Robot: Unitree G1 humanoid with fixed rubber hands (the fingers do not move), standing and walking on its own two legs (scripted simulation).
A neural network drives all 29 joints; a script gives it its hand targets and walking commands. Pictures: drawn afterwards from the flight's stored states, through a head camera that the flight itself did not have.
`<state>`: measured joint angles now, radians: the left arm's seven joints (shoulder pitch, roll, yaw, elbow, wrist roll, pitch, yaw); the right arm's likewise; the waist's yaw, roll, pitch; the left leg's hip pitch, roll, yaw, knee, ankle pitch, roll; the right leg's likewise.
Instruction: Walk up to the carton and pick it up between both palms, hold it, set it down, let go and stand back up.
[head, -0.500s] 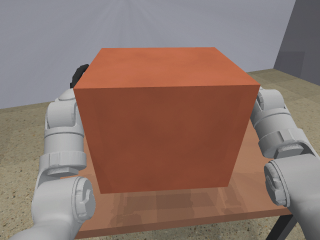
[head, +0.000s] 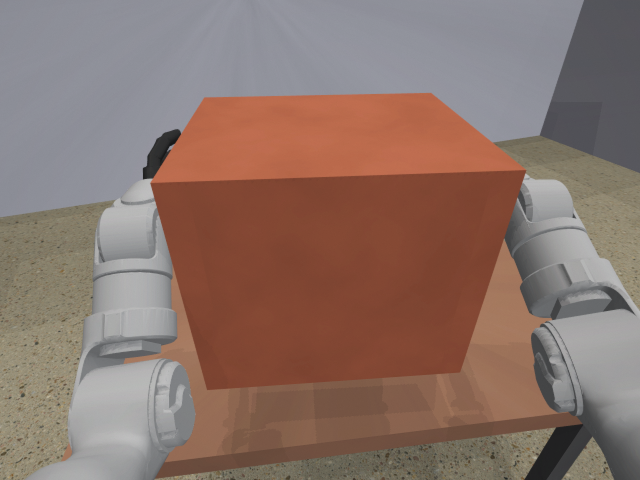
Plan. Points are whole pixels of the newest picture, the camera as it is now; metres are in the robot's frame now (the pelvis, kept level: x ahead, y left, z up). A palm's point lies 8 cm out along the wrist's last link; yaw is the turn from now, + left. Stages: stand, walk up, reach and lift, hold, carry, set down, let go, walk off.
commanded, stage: hold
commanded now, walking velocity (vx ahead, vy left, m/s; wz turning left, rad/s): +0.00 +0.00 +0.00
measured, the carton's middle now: (327, 230) +0.34 +0.00 +0.23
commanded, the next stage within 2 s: none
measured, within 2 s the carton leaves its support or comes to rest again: neither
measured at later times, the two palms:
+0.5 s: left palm (155, 187) +0.37 +0.20 +0.28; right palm (474, 177) +0.37 -0.18 +0.28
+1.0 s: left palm (160, 193) +0.37 +0.19 +0.27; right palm (476, 181) +0.37 -0.19 +0.28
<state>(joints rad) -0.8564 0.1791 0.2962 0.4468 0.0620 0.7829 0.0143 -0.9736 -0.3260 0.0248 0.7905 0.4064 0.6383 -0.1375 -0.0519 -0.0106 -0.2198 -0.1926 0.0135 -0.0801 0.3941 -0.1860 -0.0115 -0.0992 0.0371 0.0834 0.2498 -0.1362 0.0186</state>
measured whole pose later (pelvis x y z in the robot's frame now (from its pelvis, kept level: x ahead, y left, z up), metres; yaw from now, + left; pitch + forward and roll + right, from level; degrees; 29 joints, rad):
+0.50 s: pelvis +0.00 +0.00 +0.00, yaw +0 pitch +0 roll -2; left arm -0.91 0.21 0.29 0.52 0.05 0.76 0.01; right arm -1.01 -0.32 0.01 0.83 0.38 0.63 -0.14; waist -0.04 -0.01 -0.23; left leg -0.21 0.01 -0.09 0.39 -0.17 -0.01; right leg -0.12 0.04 0.08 0.25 -0.13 0.02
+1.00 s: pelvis +0.00 +0.00 +0.00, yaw +0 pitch -1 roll -2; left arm -0.86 0.19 0.29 0.47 0.05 0.78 0.01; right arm -0.98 -0.32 0.03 0.81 0.40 0.64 -0.14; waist -0.05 -0.01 -0.22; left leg -0.20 0.01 -0.08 0.39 -0.18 -0.01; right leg -0.10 0.04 0.08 0.25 -0.14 0.02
